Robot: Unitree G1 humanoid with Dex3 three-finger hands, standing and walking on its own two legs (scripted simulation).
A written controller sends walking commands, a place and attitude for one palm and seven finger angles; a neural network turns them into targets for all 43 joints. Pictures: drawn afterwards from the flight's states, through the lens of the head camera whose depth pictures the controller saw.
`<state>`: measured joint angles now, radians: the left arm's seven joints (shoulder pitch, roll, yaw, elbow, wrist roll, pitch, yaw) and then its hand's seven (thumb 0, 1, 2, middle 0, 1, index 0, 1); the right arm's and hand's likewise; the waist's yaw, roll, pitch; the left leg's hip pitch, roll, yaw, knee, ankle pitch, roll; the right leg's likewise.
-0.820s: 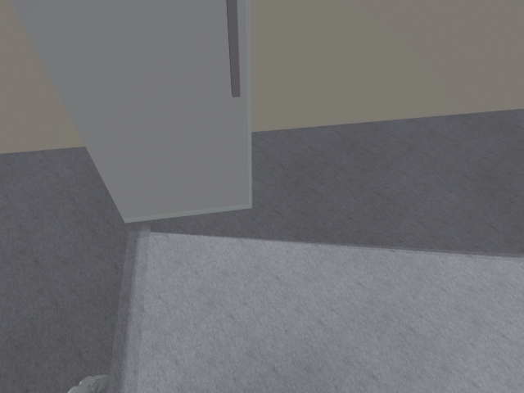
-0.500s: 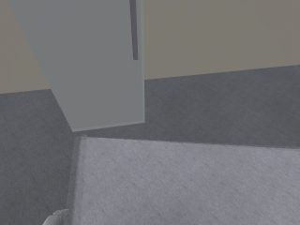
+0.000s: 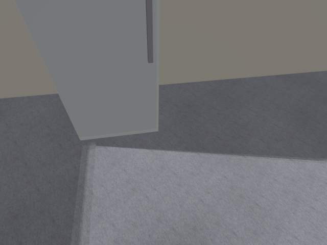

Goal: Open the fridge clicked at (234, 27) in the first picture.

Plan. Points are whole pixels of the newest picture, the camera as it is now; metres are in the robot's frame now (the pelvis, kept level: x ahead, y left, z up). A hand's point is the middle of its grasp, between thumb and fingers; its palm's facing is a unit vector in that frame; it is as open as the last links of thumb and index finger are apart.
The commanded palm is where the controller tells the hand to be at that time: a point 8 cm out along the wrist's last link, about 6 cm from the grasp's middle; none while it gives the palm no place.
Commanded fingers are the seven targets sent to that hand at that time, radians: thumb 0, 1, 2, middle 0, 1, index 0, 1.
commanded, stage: look at it before walking up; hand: right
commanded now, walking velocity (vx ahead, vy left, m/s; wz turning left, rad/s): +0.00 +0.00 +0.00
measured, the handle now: (148, 12) +0.99 +0.13 +0.16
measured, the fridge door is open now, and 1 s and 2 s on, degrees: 0 0 0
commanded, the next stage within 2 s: walk to a spot facing it in 0.62 s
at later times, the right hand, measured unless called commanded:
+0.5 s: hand out of the picture +0.07 -0.24 -0.15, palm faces -0.01 +0.94 -0.34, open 7.4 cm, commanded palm none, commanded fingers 0.00 -0.90 -0.90 0.20 0.30 0.20 0.30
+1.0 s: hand out of the picture +0.06 -0.20 -0.18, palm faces -0.07 +0.97 -0.24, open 7.4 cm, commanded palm none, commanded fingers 0.00 -0.90 -0.90 0.20 0.30 0.20 0.30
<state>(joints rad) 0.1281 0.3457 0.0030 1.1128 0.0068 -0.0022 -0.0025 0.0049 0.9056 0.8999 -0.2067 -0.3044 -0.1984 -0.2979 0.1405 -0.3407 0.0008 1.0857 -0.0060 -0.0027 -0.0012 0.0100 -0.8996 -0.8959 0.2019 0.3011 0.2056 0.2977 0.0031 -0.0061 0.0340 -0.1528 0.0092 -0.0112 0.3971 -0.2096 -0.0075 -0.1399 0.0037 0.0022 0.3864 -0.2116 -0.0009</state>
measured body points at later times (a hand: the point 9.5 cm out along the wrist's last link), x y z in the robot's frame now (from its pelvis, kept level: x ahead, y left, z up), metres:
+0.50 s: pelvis +0.00 +0.01 +0.00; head +0.00 +0.01 +0.45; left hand +0.08 +0.30 -0.13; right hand +0.08 -0.29 -0.13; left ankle +0.00 +0.12 -0.74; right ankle +0.00 -0.12 -0.74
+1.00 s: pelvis +0.03 +0.01 -0.01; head +0.03 +0.01 +0.44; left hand +0.05 +0.27 -0.16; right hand +0.06 -0.26 -0.16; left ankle +0.00 +0.12 -0.74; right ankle +0.00 -0.12 -0.74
